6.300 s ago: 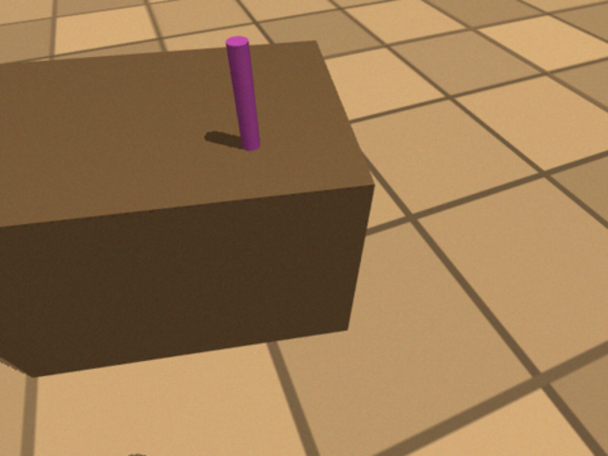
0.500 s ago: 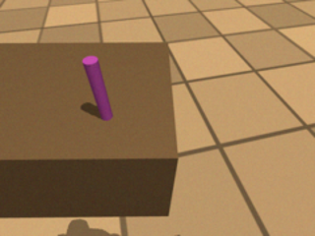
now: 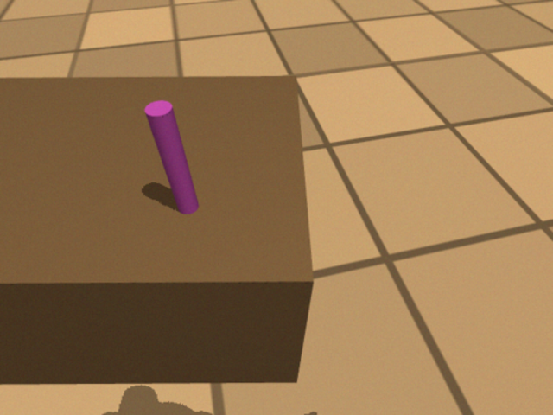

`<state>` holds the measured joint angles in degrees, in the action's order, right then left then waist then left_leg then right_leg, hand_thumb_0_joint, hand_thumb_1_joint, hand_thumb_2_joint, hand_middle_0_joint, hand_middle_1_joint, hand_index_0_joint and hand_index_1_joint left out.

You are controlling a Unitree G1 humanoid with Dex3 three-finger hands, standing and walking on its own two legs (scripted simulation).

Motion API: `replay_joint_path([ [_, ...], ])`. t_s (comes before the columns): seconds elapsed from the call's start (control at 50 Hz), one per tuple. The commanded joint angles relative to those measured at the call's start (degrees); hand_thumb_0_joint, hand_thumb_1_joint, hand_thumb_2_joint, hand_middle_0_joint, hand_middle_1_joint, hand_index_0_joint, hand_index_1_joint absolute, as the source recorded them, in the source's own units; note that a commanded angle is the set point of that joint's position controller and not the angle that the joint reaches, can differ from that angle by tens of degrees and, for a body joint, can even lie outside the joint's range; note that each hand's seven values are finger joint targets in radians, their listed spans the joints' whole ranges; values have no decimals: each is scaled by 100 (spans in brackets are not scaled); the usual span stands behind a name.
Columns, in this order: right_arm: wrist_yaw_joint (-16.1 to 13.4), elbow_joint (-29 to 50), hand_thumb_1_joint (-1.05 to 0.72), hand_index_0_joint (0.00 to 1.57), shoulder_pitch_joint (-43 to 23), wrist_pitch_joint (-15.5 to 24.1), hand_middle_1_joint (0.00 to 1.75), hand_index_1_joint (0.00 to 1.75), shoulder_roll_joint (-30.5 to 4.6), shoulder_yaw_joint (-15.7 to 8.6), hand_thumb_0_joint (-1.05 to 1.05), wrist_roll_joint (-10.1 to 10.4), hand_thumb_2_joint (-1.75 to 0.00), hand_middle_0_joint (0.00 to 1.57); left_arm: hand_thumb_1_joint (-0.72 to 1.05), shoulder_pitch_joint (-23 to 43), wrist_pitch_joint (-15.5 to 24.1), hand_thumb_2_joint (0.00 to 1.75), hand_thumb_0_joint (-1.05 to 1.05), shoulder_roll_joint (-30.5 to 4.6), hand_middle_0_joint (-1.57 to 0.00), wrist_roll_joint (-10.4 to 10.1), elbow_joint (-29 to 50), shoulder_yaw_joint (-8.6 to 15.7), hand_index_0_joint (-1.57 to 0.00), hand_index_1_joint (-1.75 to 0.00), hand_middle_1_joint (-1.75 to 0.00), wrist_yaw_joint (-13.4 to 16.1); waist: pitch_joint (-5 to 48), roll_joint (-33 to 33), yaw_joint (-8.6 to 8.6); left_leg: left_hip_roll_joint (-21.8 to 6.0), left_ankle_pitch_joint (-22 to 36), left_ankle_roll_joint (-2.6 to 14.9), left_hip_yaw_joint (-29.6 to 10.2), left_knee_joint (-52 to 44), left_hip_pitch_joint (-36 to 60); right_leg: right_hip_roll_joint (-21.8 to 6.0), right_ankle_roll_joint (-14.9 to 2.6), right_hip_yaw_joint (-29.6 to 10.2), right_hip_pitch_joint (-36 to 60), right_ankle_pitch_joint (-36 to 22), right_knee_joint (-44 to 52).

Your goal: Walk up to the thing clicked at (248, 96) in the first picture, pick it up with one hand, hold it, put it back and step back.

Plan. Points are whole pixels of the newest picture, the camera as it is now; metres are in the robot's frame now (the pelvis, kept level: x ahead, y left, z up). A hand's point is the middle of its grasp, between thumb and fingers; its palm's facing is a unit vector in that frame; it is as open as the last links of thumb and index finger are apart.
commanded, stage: rise first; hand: left
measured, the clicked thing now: (175, 164) +0.53 +0.20 +0.04
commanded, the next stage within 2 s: go down in 1.76 s
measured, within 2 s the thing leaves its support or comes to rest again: neither
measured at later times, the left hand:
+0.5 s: hand (107, 402) +0.16 +0.26 -0.08, palm faces +0.27 -0.90 -0.34, open 15.0 cm
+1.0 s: hand (83, 380) +0.17 +0.26 +0.01, palm faces +0.33 -0.87 -0.36, open 17.5 cm
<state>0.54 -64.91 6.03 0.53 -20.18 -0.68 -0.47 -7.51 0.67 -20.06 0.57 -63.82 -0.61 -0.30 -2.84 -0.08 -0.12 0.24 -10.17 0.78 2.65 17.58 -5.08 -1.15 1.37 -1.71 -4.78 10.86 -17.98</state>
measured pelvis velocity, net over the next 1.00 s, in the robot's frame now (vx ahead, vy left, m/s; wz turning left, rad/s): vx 0.00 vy -0.01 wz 0.04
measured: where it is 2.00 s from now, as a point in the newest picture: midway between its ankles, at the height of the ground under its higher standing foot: outside the picture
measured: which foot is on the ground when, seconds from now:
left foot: down 0.00-1.00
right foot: down 0.00-1.00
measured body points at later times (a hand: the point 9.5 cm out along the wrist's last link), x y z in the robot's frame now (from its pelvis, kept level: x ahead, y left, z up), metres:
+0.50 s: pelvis +0.00 -0.01 -0.01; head +0.00 -0.01 +0.44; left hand +0.15 +0.30 -0.06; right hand +0.16 -0.27 -0.10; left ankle +0.00 +0.11 -0.75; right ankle -0.01 -0.13 -0.75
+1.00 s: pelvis +0.00 -0.01 +0.00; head -0.01 -0.03 +0.45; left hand +0.15 +0.30 +0.03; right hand +0.17 -0.27 -0.09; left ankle +0.00 +0.11 -0.75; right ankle -0.01 -0.13 -0.75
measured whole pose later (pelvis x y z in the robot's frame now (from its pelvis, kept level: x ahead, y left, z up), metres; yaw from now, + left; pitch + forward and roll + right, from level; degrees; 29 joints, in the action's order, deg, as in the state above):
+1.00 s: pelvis +0.00 -0.01 +0.00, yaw +2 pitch -4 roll +0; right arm -3.1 -35.9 13.9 4.1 -14.2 -6.5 1.5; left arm -23.0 5.7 -17.2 -3.1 -6.5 11.9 3.0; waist -2.2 2.3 -2.4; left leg -0.2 -12.3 -0.1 0.4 22.3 -6.5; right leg -0.7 0.3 0.6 -5.2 13.6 -22.3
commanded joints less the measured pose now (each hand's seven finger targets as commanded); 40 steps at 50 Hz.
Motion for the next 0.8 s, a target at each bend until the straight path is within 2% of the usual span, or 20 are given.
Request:
replay_joint_path([
  [0.0,-98,328,-90,20,-230,133,30,30,-1218,-207,0,-4,-90,20,90,219,88,90,0,-1224,-20,-7,341,240,-20,-30,-30,106,364,-5,30,-816,956,43,-640,-261,172,-623,-244,-433,-162,-958,215],
  [0.04,-92,334,-82,12,-244,133,22,22,-1220,-207,0,-1,-82,12,82,181,98,82,0,-1213,-12,12,345,237,-12,-22,-22,103,388,-11,19,-819,890,59,-646,-243,158,-628,-228,-421,-136,-956,270],
  [0.06,-157,2345,-74,5,-2255,803,14,14,-78,74,0,581,-74,5,74,2192,550,74,0,-38,-4,-440,2356,68,-4,-14,-14,142,402,-84,200,-69,408,-45,-100,408,-846,137,-171,294,-854,-415,-287],
  [0.08,-245,2666,-66,5,-1991,928,6,6,-352,37,0,646,-66,5,66,2244,757,66,0,-517,-6,-622,2503,167,-3,-8,-6,300,601,-408,-62,-114,-5,-56,-152,173,-512,103,-176,294,-442,14,-150],
  [0.1,-367,1872,-58,5,-1264,834,5,5,-945,-321,0,595,-58,4,58,1570,728,58,0,-1072,-6,-583,1885,480,-3,-8,-5,397,335,-14,124,-63,-215,-59,-58,118,-561,109,-211,273,-679,132,-101],
  [0.12,-372,1482,-50,5,-933,729,5,5,-1054,-514,0,558,-50,5,50,948,646,50,0,-1335,-7,-587,1429,840,-4,-8,-5,414,130,145,-75,-78,-191,-99,10,276,-888,140,-219,314,-692,163,-221],
  [0.18,-492,1850,-26,5,-824,817,5,5,-1015,-755,0,484,-26,5,26,935,654,27,0,-1195,-7,-514,2254,985,-6,-7,-6,527,1594,325,-48,-89,875,-106,-25,570,-365,126,-227,253,-394,-902,-564],
  [0.24,-438,1660,-5,5,289,668,5,5,-716,-1014,0,306,-19,5,9,-97,527,20,0,-919,-6,-291,2018,1288,-6,-5,-5,481,1362,229,-49,-39,1079,-61,-78,575,-461,152,-239,287,-497,-1094,-491],
  [0.3,-433,2307,9,5,-66,608,5,5,-468,-785,0,311,-14,5,-5,-127,481,14,0,-936,-5,-298,2839,1328,-6,-5,-5,503,1591,192,-179,12,1339,-71,-37,500,-314,106,-182,303,-227,-1340,-405],
  [0.34,-419,2577,17,5,210,550,5,5,-328,-705,0,349,-12,5,-14,-310,456,12,0,-699,-5,-351,3277,1213,-5,-5,-5,477,1167,80,-126,-12,1082,-67,-17,410,-403,125,-181,332,-414,-1044,-298],
  [0.42,-461,3580,35,5,-240,630,5,5,-263,-540,0,352,-7,5,-34,147,539,8,0,-700,-3,-367,4379,1152,-3,-4,-3,519,853,93,-95,-45,479,-53,-44,213,-460,113,-205,342,-521,-453,-143],
  [0.48,-503,3751,46,5,154,683,5,5,-267,-597,0,311,-5,5,-50,-67,596,4,0,-731,-4,-351,4904,1266,-3,-4,-4,564,747,221,-68,-40,505,-44,-34,198,-379,105,-217,332,-466,-492,-139],
  [0.52,-542,3851,49,5,308,717,5,5,-480,-787,0,273,-4,5,-55,-271,613,3,0,-823,-4,-347,5166,1396,-3,-4,-4,589,839,182,-38,-60,682,-45,-50,229,-242,130,-218,350,-357,-661,-171],
  [0.56,-510,4018,51,5,349,735,5,5,-269,-628,0,260,-3,5,-54,-391,620,3,0,-672,-4,-346,5468,1353,-3,-4,-3,573,766,87,-82,-74,808,-49,-71,249,-200,149,-210,378,-294,-751,-186],
  [0.64,-502,4069,53,5,511,697,5,5,-346,-811,0,251,-2,5,-54,-789,628,1,0,-736,-3,-346,5836,1490,-3,-4,-3,560,760,86,-87,-62,1084,-44,-71,274,-96,138,-211,399,-199,-1020,-204],
  [0.66,-504,4052,54,5,620,693,5,5,-354,-823,0,230,-2,5,-53,-902,620,1,0,-834,-3,-346,5851,1679,-3,-3,-3,565,775,2,-142,-57,1250,-37,-60,297,-75,129,-198,412,-114,-1190,-199],
  [0.68,-478,3714,54,5,799,649,5,5,-161,-747,0,231,-2,5,-54,-927,623,1,0,-771,-3,-344,5917,1628,-3,-3,-3,532,636,161,-165,-48,1144,-45,-43,268,-110,132,-205,412,-165,-1088,-180],
  [0.74,-460,3992,55,5,367,668,5,5,-330,-888,0,218,-2,5,-52,-1015,648,1,0,-821,-3,-358,6185,1722,-3,-3,-3,510,693,106,-182,-52,1222,-40,-51,263,-81,116,-196,416,-98,-1162,-189],
  [0.76,-435,3944,55,5,451,658,5,5,-118,-727,0,219,-2,5,-53,-972,671,1,0,-651,-3,-357,6308,1576,-2,-3,-3,478,611,88,-167,-43,1133,-29,-40,250,-78,113,-181,404,-121,-1097,-155],
  [0.78,-436,3888,55,5,360,642,5,5,-143,-770,0,226,-2,5,-53,-1079,686,1,0,-773,-3,-361,6386,1696,-3,-3,-3,482,613,177,-208,-32,1212,-25,-34,244,-78,92,-190,409,-110,-1187,-157],
])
